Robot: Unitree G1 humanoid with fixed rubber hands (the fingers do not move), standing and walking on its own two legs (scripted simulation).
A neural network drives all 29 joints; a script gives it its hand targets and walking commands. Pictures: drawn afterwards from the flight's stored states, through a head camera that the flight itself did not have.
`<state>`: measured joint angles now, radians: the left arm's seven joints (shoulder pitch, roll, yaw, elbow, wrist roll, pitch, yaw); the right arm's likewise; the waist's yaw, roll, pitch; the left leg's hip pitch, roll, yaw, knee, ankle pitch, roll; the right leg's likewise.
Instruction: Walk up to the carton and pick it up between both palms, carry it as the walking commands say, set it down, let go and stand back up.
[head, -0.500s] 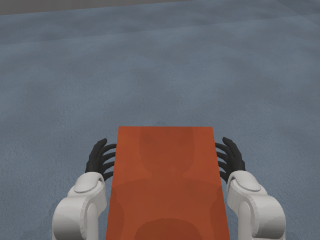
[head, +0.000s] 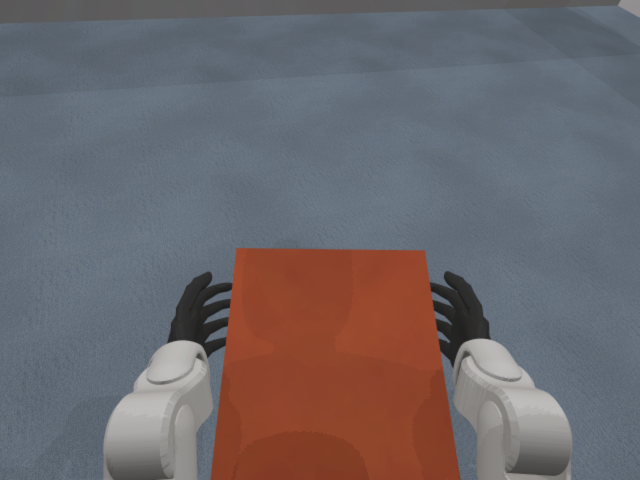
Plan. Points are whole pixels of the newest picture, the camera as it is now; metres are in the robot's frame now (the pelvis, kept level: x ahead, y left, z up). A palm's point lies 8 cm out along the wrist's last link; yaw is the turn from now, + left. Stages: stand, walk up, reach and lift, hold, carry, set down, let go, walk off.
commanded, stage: carry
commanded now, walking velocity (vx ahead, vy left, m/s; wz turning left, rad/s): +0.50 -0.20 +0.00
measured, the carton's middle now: (326, 374) +0.24 +0.00 +0.01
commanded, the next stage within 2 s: none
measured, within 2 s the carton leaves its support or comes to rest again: neither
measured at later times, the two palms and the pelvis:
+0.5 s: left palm (296, 154) +0.56 +0.05 +0.08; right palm (472, 156) +0.58 -0.24 +0.09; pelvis +0.34 -0.11 -0.01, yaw +3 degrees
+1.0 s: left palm (329, 66) +0.86 -0.01 +0.08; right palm (462, 73) +0.88 -0.30 +0.08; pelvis +0.63 -0.16 -0.02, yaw +2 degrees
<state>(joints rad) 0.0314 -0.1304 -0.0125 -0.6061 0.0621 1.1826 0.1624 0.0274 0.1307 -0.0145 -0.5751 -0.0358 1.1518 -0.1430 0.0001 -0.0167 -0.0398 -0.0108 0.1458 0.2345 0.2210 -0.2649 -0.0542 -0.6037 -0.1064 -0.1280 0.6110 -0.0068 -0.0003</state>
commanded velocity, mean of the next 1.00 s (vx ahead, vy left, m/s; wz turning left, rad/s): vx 0.26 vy -0.10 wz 0.00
